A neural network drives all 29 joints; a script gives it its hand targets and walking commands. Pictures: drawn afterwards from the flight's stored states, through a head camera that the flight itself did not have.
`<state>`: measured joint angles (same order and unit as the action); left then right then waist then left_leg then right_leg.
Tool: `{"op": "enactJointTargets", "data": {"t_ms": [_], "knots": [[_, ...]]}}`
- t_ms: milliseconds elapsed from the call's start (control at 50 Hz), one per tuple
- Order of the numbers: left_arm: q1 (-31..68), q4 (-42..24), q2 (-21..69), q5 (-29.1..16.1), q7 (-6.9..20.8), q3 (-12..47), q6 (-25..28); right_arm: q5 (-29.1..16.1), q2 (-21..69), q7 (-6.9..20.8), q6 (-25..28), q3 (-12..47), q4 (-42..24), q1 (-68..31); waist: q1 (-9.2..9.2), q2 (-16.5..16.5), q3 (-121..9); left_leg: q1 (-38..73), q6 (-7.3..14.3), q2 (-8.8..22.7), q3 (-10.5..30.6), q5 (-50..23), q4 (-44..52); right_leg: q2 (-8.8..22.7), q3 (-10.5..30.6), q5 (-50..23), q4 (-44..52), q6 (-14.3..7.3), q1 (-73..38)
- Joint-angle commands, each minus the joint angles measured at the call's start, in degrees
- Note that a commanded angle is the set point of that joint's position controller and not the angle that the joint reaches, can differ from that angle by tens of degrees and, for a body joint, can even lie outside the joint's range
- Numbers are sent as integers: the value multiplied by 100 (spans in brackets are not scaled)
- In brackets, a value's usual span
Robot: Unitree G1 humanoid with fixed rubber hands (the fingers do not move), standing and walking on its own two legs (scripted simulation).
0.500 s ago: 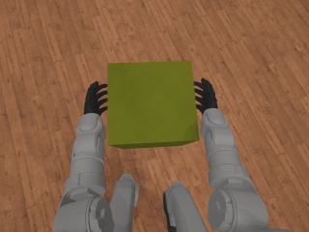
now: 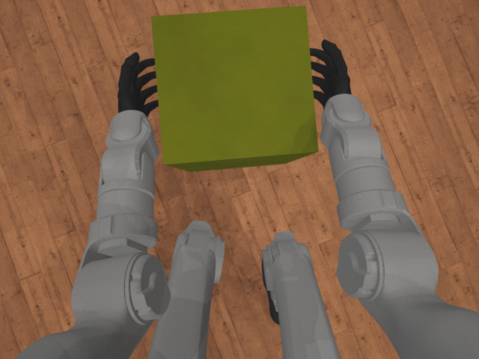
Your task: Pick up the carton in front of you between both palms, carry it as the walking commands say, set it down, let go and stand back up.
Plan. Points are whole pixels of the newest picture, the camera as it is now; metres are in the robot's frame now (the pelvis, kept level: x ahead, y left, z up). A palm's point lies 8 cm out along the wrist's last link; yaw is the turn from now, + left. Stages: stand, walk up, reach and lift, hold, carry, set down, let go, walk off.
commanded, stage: set down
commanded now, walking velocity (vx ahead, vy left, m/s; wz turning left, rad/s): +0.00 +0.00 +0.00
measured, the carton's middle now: (234, 108) +0.51 +0.05 -0.19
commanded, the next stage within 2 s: none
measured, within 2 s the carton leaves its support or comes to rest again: rests again in 0.94 s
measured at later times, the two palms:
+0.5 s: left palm (153, 116) +0.50 +0.21 -0.26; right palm (301, 98) +0.56 -0.09 -0.26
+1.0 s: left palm (156, 123) +0.49 +0.21 -0.30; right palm (295, 105) +0.56 -0.08 -0.30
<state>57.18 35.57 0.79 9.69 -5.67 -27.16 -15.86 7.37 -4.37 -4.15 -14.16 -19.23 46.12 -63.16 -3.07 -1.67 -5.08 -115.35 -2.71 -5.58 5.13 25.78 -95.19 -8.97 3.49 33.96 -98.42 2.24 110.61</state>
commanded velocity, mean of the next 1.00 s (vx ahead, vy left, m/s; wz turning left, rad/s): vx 0.00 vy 0.00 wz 0.00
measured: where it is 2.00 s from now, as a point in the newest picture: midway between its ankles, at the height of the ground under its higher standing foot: (236, 289)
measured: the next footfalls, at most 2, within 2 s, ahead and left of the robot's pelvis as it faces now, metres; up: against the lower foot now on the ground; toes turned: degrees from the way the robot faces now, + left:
none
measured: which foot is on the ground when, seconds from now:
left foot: down 0.00-1.00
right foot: down 0.00-1.00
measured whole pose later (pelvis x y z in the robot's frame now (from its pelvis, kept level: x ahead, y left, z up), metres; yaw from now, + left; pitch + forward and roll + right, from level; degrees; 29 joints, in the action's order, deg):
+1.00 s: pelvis -0.01 -0.01 -0.13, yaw -1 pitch +39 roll +2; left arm 77.9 49.1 -9.8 2.9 -4.3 -27.4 -14.0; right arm -1.0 -15.9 -7.4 -12.8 -4.7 63.9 -89.9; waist -7.5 -1.2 20.0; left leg -128.6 -3.5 -2.5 1.9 31.4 -121.2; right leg -10.4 1.2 38.8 -125.9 0.9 125.7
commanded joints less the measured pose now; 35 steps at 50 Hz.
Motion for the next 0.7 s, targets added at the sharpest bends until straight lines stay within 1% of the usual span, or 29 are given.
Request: {"op": "enactJointTargets", "data": {"t_ms": [0,160,240,360,480,500,540,600,620,680], "knots": [[4050,-68,5085,-627,1077,3070,104,-554,5197,1179,205,2421,-233,-3742,-158,134,-6313,4854,-102,-315,-766,-2205,216,-298,-598,-1602,720,-29,-1625],[4885,-1,4661,-689,1028,2818,80,-577,4754,1226,163,2167,95,-4459,-236,140,-6107,4601,-97,-264,-831,-2008,-388,-277,-699,-1249,103,-61,-968],[5291,-21,4392,-801,1041,2772,84,-693,4567,1196,147,2218,154,-4827,-316,71,-6138,4411,-90,-221,-901,-1972,-716,-249,-723,-1234,-207,-59,-955],[5769,13,4050,-1002,1132,2717,103,-951,4351,1116,147,2429,201,-5308,-490,-106,-6140,4024,-67,-140,-1009,-2055,-1206,-204,-722,-1420,-672,-62,-1151],[6121,93,3736,-1217,1283,2629,153,-1223,4171,1019,198,2692,221,-5699,-688,-323,-5983,3458,-31,-47,-1067,-2223,-1646,-154,-648,-1770,-1112,-83,-1439],[6236,46,3703,-1266,1328,2604,168,-1250,4154,1008,205,2732,196,-5761,-741,-435,-5915,3181,-23,-34,-1070,-2215,-1686,-140,-622,-1851,-1177,-90,-1563],[6270,23,3621,-1362,1409,2593,201,-1335,4244,963,226,2880,134,-5824,-849,-688,-5888,2956,9,-12,-1057,-2453,-1789,-134,-598,-2253,-1317,-82,-1845],[6222,-51,3540,-1537,1473,2628,247,-1548,4428,884,283,3194,-91,-5925,-1019,-936,-6216,2910,50,10,-1031,-2868,-1907,-95,-513,-2948,-1477,-63,-2332],[6156,-29,3552,-1570,1486,2624,253,-1593,4496,863,298,3254,-143,-5932,-1026,-976,-6259,2905,73,11,-1005,-2951,-1943,-84,-483,-3082,-1499,-64,-2347],[5936,157,3603,-1568,1532,2583,275,-1604,4529,837,351,3277,-55,-5747,-994,-866,-5970,2826,100,10,-941,-3086,-2054,-68,-403,-3202,-1549,-95,-2098]]}}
